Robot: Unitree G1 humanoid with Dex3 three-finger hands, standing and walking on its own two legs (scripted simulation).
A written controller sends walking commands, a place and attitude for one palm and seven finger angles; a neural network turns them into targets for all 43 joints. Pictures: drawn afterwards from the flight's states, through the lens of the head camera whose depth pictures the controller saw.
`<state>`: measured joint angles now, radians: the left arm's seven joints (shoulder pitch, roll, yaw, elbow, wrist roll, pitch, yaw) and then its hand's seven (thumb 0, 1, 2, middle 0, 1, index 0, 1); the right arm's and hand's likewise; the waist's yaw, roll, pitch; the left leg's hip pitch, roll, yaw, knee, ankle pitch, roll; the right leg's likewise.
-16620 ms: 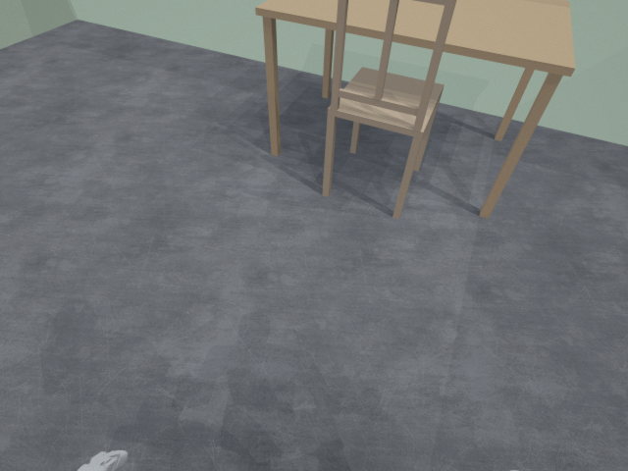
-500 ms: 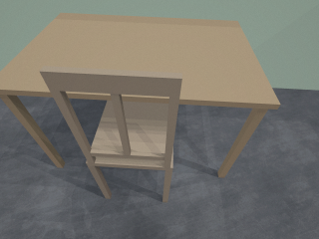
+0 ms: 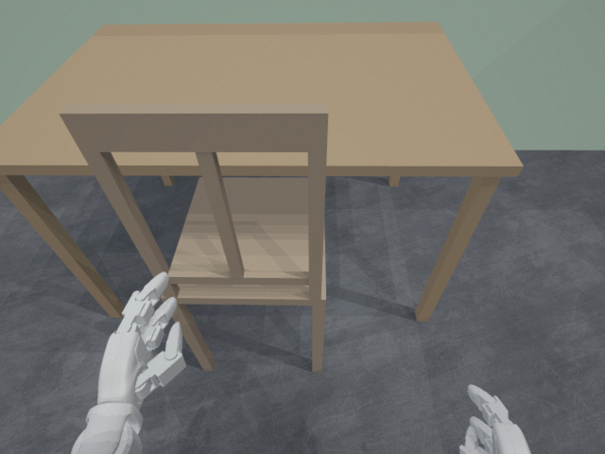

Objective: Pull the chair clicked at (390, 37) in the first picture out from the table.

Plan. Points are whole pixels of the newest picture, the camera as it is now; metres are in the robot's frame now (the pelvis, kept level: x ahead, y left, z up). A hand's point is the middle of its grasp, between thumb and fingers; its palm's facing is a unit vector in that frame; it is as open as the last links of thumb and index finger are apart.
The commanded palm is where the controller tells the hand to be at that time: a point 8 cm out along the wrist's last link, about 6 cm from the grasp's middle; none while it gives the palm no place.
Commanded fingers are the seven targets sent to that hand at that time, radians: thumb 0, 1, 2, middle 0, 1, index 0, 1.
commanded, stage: raise the hand toward the chair's back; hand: left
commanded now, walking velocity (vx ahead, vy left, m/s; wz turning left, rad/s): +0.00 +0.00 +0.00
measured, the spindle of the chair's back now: (224, 222) +0.51 +0.16 -0.02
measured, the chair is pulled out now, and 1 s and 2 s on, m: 0.00 0.00 0.00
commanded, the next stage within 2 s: aim the fingers beside a spindle in 1.84 s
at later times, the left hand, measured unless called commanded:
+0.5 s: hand (202, 411) +0.20 +0.14 -0.04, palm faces -0.17 -0.99 +0.01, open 12.2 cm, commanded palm +0.16 +0.23 -0.02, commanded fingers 0.00 -0.01 0.51 -0.11 -0.16 -0.11 -0.16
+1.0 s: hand (145, 391) +0.21 +0.21 +0.00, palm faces +0.05 -1.00 -0.05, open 16.2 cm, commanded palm +0.19 +0.26 -0.01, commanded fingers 0.00 -0.50 0.30 -0.06 -0.08 -0.06 -0.08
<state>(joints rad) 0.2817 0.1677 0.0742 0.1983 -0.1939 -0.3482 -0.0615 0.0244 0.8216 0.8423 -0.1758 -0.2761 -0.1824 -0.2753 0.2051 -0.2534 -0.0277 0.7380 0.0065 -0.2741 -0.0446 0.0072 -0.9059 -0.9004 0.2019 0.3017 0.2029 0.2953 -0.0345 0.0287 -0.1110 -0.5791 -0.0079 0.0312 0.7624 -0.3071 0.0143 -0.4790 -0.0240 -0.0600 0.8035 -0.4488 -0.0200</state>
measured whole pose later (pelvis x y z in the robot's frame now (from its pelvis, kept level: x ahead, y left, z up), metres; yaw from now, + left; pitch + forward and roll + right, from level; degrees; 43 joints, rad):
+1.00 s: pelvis -0.02 +0.01 -0.06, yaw -1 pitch +15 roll -3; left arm 0.37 0.23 0.17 -0.02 -0.26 -0.43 -0.20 0.00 -0.36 0.35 -0.07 -0.10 -0.08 -0.10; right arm 0.19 -0.22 0.00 0.54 0.02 -0.20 -0.06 0.01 -0.90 -0.90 0.20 0.30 0.20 0.30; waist 0.00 0.03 -0.15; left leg -0.98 0.03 -0.01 1.16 -0.45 0.03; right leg -0.83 0.01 -0.09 1.13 -0.56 -0.01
